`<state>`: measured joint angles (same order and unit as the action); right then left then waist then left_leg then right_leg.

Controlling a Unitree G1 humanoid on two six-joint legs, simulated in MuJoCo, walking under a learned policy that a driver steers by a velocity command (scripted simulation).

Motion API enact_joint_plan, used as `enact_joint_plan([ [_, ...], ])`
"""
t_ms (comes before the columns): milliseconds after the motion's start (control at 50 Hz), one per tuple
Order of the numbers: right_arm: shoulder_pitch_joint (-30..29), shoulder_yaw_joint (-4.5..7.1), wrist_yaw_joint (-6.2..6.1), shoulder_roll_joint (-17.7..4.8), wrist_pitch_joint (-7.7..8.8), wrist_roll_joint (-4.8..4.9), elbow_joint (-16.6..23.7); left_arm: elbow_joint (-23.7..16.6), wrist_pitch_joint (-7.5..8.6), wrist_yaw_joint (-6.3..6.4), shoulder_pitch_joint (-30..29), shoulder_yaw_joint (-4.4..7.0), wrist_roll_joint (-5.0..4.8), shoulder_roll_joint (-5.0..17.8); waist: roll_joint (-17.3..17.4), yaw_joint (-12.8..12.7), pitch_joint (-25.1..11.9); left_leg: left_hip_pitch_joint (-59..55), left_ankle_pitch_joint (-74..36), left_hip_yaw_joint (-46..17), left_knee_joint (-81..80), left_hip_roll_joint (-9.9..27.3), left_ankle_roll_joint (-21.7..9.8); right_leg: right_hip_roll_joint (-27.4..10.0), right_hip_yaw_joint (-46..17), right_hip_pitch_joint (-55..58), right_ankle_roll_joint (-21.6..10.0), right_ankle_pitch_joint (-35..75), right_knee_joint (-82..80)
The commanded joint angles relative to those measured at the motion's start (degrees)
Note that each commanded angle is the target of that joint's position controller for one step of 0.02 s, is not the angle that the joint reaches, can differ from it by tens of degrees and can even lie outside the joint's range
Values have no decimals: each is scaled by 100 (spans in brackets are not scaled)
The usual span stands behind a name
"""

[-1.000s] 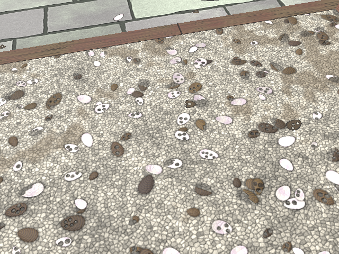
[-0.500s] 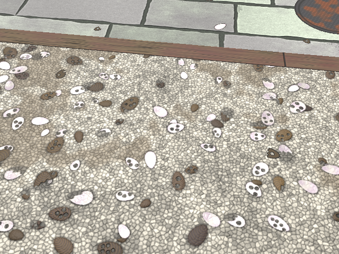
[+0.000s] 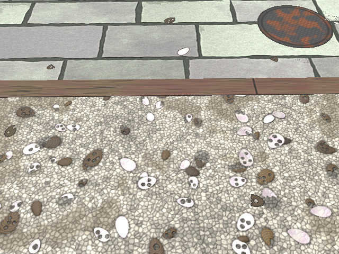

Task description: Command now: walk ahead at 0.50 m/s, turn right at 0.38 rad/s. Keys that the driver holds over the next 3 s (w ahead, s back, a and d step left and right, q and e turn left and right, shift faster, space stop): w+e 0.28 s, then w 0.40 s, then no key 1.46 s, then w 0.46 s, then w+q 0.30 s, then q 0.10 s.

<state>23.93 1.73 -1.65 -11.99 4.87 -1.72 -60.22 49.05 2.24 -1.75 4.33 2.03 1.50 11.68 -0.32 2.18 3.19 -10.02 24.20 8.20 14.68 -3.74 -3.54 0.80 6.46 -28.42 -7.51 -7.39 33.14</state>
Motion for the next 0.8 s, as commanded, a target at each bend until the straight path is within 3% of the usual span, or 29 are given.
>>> enact_joint_plan([
  [20, -175, 183, -49, -1052, -3, 28, 350, 315, 115, 88, 2019, 351, 111, 929, 362, -1153, -983, 1134, -6193, 114, 3505, 1500, -244, 129, -370, 2439, -574, -340, -526],
  [40, 63, 94, 55, -619, 45, 200, 671, 315, 89, 154, 2519, 571, 169, 1661, -830, -1071, -1672, 3283, -2870, 267, 5962, 613, 50, -1542, -3002, 4223, -1458, -433, -692],
  [60, -169, 158, 121, -794, 105, 103, 811, 318, 24, 92, 2143, 551, -44, 1614, -809, -823, -1917, 4547, 406, -802, 6943, -92, 66, -2076, -5013, 4559, -1839, -103, -1572],
  [80, -626, 156, 162, -803, 151, 53, 980, 276, -3, 84, 1681, 525, -149, 1504, -362, -654, -1075, 5044, -93, -1217, 6838, 394, 8, -1892, -4133, 3875, -1624, -439, -1677],
  [100, -798, 145, 184, -805, 208, 81, 1049, 225, -8, 86, 1380, 440, -134, 1141, 38, -511, -530, 4957, -546, -1146, 6391, 635, 26, -1729, -3528, 3066, -1380, -252, -1875],
  [120, -812, 152, 178, -751, 184, 62, 1050, 209, 2, 103, 1190, 373, -121, 914, 252, -289, -166, 4690, -679, -1121, 5911, 799, 77, -1441, -3054, 2407, -1129, 162, -2017],
  [140, -747, 136, 172, -688, 82, -24, 1087, 225, 29, 138, 1085, 318, -151, 770, 194, -98, -59, 4351, -728, -1114, 5544, 905, 190, -1153, -2651, 1927, -954, 529, -2101],
  [180, -681, 107, 202, -561, -123, -114, 1135, 236, 133, 152, 1192, 316, -160, 853, 0, -10, -166, 4058, -780, -1004, 5132, 934, 380, -891, -2273, 1605, -909, 1055, -2149],
  [240, -1233, 100, 228, -563, -229, -110, 1414, 244, 178, 155, 1478, 378, -169, 1102, -121, -116, -74, 4350, -1284, -847, 4349, 969, 611, -690, -2118, 1514, -855, 1172, -2284],
  [320, -2080, 76, 262, -567, -242, -63, 1730, 265, 143, 152, 1960, 371, -170, 1056, -291, -487, -52, 4780, -2160, -795, 3184, 909, 695, -595, -2132, 2133, -572, 1376, -2228],
  [440, -2912, -6, 334, -556, -145, -6, 2060, 376, 162, 246, 2446, 304, -69, 1006, -354, -829, -12, 4739, -2424, -664, 2049, 669, 426, -834, -2157, 3125, -446, 2252, -1931],
  [500, -2442, 51, 311, -753, -73, 10, 2006, 326, 198, 303, 2160, 318, -36, 1173, -440, -475, -65, 3859, -1903, -697, 1535, 480, 116, -1018, -2155, 3209, -256, 3154, -1527],
  [520, -1944, 110, 266, -873, -46, 19, 1851, 316, 216, 299, 2059, 327, -27, 1239, -455, -255, -275, 3201, -1640, -634, 1423, 295, 5, -962, -2077, 3176, -172, 3905, -1048],
  [540, -1123, 173, 204, -980, 2, 20, 1593, 323, 228, 265, 1982, 319, -28, 1247, -256, 134, -690, 2209, -1770, -584, 1072, 215, -138, -724, -1849, 3027, -72, 4118, -95],
  [560, -229, 258, 118, -1265, 56, -85, 1441, 219, 262, 228, 1986, 259, -68, 1074, 93, 483, -1334, 835, -1386, -1419, 1030, 1028, -401, -466, -1667, 2205, 15, 2925, 1243],
  [580, 295, 424, 100, -1894, 22, -195, 1387, 140, 268, 194, 2664, 166, -286, 588, 1332, 305, -2051, -669, -927, -3958, 740, 2536, -1135, 495, -1069, 455, 294, -207, 3302],
  [600, 21, 403, 177, -1616, -76, -20, 1311, 231, 248, 212, 2711, 222, -130, 942, 1212, 137, -1879, -407, -724, -5121, 136, 2745, -1326, 568, -1238, -331, 237, -2142, 3944],
  [620, -555, 306, 206, -1176, -98, 63, 1424, 197, 215, 204, 2254, 239, -37, 1004, 559, -34, -921, 441, -345, -4269, 86, 2532, -1243, 202, -1325, -589, 216, -1685, 4103],
  [640, -888, 225, 232, -849, -74, 61, 1457, 106, 227, 157, 1825, 198, -7, 906, 156, -61, -467, 1117, -681, -3521, -91, 2231, -1109, -7, -1302, -552, 232, -1310, 3810],
  [660, -982, 178, 221, -726, -47, 36, 1415, 50, 200, 119, 1657, 190, 1, 830, 237, -169, -249, 1485, -1095, -2971, -245, 1951, -937, -174, -1226, -448, 248, -1157, 3500],
  [700, -872, 125, 196, -638, 35, 70, 1234, 86, 82, 60, 1739, 155, 87, 715, 489, -342, -160, 1870, -2510, -2284, -367, 1660, -808, -273, -1070, -103, 391, -1046, 3164],
  [740, -617, 127, 216, -703, 136, 117, 1067, 110, 18, 62, 1772, 128, 84, 616, 418, -431, -256, 1849, -4643, -1798, -222, 1640, -898, -230, -897, -38, 540, -1018, 2995],
  [800, -523, 107, 217, -761, 123, 120, 911, -9, -7, 75, 1331, 58, 50, 492, 498, -434, -273, 1802, -5905, -1149, -133, 1404, -814, -261, -626, -130, 691, -536, 2163],
])
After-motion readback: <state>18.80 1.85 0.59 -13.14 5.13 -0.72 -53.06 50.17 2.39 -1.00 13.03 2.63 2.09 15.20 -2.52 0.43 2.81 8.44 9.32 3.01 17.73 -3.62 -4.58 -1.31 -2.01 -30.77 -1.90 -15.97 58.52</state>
